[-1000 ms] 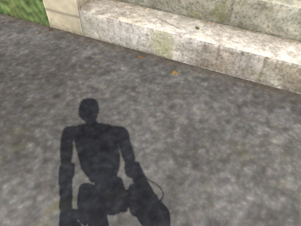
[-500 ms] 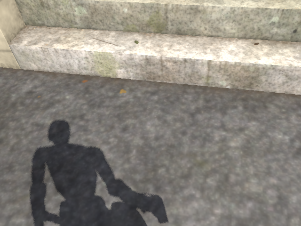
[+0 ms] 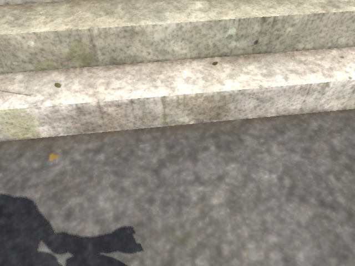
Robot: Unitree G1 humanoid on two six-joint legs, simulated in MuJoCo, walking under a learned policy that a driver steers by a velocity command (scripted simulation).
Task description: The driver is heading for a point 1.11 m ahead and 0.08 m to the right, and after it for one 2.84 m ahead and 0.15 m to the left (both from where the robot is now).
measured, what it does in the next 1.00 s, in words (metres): walks ahead: right foot, then left foot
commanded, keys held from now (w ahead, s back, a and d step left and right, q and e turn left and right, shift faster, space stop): w+e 0.38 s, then w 0.06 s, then w+q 0.56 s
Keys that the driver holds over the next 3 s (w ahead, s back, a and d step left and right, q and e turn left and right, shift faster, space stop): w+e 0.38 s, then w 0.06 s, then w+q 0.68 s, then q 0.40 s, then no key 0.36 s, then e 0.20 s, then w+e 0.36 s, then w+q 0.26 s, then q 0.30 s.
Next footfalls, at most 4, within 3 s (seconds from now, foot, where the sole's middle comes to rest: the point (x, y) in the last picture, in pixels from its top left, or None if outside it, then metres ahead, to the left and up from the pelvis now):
0.38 right None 0.34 -0.19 -0.77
0.96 left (198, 207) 0.70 -0.05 -0.77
1.38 right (233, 158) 0.94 -0.22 -0.77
1.76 left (186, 188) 0.79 -0.01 -0.77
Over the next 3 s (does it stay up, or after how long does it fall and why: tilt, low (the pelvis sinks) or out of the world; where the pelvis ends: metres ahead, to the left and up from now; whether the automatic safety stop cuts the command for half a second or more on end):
stays up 0.93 -0.19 0.00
